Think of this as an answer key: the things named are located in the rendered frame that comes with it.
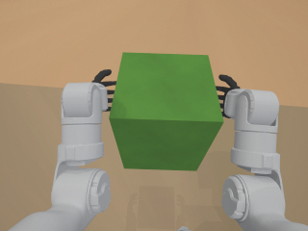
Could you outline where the robot right upper arm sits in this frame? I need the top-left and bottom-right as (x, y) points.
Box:
(221, 174), (308, 231)

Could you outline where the robot right hand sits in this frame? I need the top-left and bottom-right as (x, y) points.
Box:
(216, 74), (240, 118)

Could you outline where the robot left upper arm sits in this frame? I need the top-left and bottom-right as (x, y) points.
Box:
(8, 167), (111, 231)

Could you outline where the carton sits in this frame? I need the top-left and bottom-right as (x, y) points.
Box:
(109, 52), (224, 171)

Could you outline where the right robot forearm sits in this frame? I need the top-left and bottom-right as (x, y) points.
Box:
(224, 89), (286, 213)

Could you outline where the robot left hand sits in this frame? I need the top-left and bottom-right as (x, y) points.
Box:
(92, 69), (116, 112)

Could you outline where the left robot forearm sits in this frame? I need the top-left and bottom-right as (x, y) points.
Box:
(51, 82), (109, 203)

